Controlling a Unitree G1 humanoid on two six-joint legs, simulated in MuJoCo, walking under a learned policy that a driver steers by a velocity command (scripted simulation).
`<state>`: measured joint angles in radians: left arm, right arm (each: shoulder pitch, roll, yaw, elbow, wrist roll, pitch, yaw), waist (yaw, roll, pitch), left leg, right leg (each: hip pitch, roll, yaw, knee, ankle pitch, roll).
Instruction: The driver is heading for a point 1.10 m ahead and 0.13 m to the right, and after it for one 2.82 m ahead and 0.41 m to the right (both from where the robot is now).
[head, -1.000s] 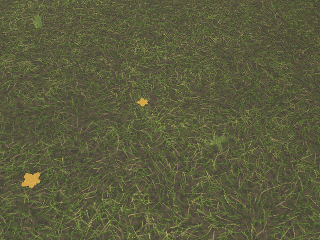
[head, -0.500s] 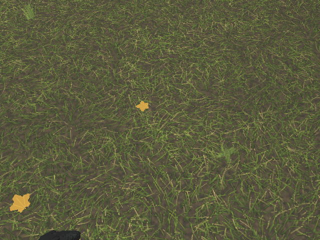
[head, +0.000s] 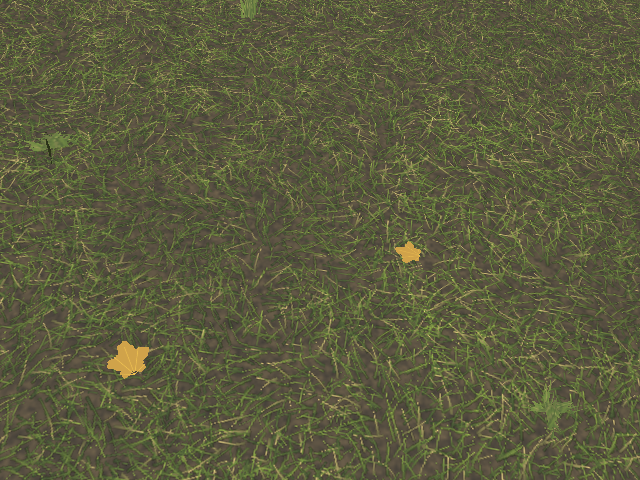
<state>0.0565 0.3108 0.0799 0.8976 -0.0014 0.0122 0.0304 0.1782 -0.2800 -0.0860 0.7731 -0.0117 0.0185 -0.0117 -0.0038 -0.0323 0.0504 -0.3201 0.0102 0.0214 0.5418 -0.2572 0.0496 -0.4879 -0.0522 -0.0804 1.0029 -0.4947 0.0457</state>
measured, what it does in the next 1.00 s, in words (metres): walks ahead: right foot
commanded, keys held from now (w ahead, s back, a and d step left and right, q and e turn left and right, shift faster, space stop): no key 0.60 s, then w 0.40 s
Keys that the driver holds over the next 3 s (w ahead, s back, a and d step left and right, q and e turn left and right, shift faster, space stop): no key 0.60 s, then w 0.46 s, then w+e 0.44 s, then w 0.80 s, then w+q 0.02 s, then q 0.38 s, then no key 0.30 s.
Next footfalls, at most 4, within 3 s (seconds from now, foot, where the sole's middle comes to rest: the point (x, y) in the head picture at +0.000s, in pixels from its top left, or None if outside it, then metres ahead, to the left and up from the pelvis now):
0.30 right None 0.07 -0.15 -0.77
1.30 right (370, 478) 0.45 -0.13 -0.77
1.82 left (296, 337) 0.76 0.03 -0.77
2.32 right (418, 263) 0.99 -0.28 -0.77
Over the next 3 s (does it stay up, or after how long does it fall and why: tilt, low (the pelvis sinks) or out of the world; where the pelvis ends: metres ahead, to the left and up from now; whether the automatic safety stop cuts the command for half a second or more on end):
stays up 1.03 -0.16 0.00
